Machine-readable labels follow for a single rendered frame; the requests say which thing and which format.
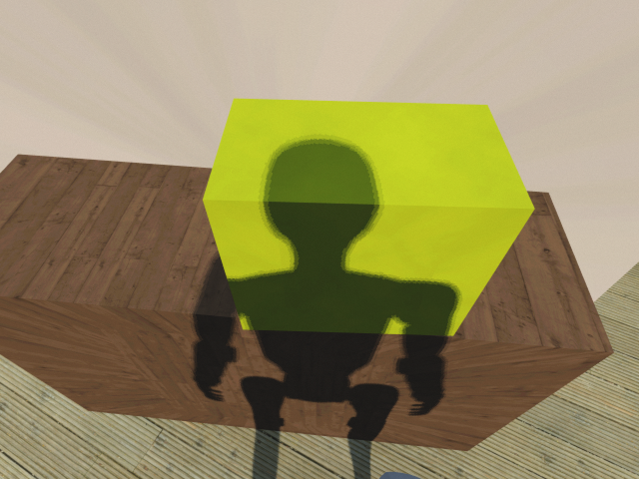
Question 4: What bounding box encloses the carton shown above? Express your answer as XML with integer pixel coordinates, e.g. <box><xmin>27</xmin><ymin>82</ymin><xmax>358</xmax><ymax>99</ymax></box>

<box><xmin>203</xmin><ymin>99</ymin><xmax>535</xmax><ymax>336</ymax></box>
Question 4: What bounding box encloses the pedestal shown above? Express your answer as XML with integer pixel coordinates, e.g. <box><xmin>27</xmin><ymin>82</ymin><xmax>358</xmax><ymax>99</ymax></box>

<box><xmin>0</xmin><ymin>154</ymin><xmax>614</xmax><ymax>451</ymax></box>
